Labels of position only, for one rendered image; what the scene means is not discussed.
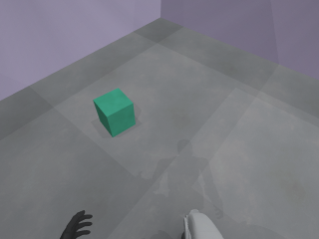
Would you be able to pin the robot left hand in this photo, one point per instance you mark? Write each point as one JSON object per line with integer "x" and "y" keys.
{"x": 71, "y": 231}

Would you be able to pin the robot right shin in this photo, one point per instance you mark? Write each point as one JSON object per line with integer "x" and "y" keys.
{"x": 194, "y": 211}

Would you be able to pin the right robot thigh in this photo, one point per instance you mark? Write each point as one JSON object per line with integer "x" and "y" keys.
{"x": 199, "y": 226}

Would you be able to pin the carton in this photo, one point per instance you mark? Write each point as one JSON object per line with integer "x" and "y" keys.
{"x": 116, "y": 111}

